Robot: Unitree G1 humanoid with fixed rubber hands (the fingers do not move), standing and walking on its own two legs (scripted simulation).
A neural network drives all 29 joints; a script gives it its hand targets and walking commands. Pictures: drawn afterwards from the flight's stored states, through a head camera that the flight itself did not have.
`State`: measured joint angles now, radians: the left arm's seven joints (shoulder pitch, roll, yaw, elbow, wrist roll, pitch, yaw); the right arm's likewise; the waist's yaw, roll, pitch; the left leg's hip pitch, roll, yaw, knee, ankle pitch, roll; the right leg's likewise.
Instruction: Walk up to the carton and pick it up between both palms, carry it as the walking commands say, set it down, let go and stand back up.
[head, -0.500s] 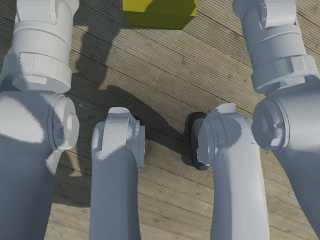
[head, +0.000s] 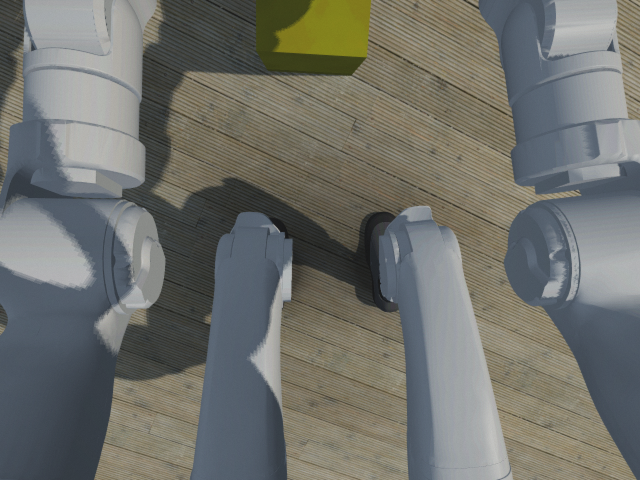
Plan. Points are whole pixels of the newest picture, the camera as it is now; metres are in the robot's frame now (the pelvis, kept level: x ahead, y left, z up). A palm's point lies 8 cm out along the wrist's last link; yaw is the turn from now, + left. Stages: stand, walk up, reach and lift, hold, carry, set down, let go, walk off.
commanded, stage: set down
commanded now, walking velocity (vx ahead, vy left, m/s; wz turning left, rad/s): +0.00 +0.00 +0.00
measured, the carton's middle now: out of the picture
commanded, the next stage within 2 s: let go in 0.60 s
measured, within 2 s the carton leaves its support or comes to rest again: neither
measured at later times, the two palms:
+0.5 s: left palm out of the picture +0.58 +0.17 +0.02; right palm out of the picture +0.57 -0.14 +0.02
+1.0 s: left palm out of the picture +0.47 +0.18 +0.07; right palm out of the picture +0.45 -0.20 +0.07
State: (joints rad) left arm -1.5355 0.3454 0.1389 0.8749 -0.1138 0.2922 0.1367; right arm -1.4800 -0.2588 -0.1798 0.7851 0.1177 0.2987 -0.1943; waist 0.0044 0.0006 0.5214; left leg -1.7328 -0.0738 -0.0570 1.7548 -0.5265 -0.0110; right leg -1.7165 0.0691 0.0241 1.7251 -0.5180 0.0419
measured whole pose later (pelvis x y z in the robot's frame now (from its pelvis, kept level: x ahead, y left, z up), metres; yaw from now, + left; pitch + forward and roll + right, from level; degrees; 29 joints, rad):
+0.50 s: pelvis +0.01 +0.00 +0.14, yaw +1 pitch +27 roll -1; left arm -1.49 0.31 0.23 0.86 -0.02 0.27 0.08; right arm -1.41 -0.20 -0.28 0.74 0.00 0.28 -0.18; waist -0.01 -0.01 0.52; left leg -1.31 -0.06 -0.07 1.17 -0.33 -0.01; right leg -1.30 0.06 0.06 1.15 -0.32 0.03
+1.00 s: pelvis +0.06 -0.01 +0.21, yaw +1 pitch +19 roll +0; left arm -0.76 0.21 0.15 0.43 0.05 0.22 0.08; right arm -0.67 -0.19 -0.15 0.38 -0.01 0.21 -0.08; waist -0.01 -0.01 0.51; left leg -0.86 -0.05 -0.08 0.81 -0.27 -0.01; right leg -0.86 0.05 0.07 0.80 -0.26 0.01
